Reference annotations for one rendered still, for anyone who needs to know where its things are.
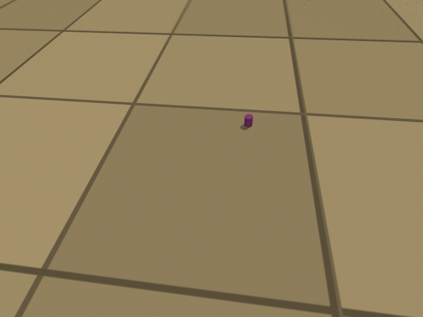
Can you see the tin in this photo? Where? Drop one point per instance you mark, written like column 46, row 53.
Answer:
column 248, row 120

